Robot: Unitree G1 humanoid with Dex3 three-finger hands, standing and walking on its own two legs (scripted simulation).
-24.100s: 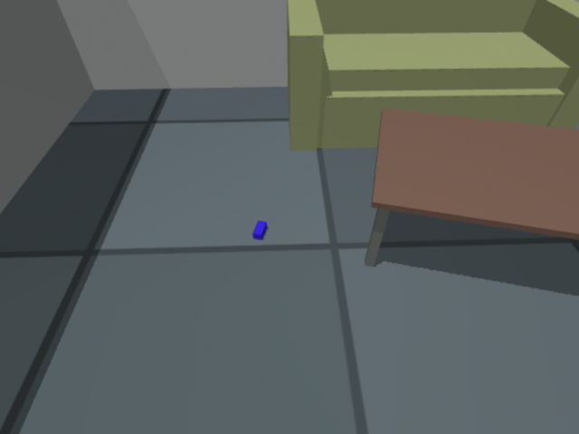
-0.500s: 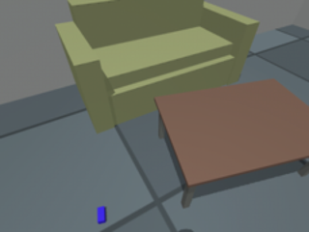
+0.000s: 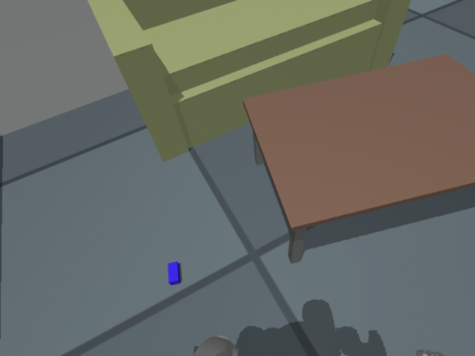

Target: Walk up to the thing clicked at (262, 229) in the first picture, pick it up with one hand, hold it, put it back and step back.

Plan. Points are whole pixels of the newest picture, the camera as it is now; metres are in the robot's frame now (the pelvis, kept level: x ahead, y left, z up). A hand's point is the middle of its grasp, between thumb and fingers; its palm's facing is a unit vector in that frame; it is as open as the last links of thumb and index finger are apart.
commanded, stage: walk up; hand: left
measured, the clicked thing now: (174, 273) +0.53 +0.38 -0.75
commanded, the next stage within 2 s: none
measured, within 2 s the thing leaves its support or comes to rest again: neither
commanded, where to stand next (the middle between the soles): +0.09 +0.05 m, yaw +2 degrees
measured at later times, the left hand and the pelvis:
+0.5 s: hand out of the picture +0.04 +0.32 -0.15, palm faces +0.06 -0.94 -0.34, open 7.4 cm; pelvis +0.02 +0.05 +0.01, yaw +4 degrees
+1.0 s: hand out of the picture +0.14 +0.30 -0.14, palm faces +0.00 -0.94 -0.33, open 7.4 cm; pelvis +0.02 +0.04 +0.00, yaw +1 degrees
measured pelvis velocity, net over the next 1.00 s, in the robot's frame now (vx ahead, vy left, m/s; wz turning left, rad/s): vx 0.02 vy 0.04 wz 0.02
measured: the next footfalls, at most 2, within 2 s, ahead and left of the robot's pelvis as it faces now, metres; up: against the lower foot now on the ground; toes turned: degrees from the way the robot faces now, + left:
left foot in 0.28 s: +0.05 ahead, +0.17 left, +0.00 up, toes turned +3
right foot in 0.62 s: +0.14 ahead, -0.08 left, +0.00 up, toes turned +3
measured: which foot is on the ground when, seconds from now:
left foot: up 0.00-0.26, down 0.28-1.00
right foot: down 0.00-0.30, up 0.32-0.60, down 0.62-1.00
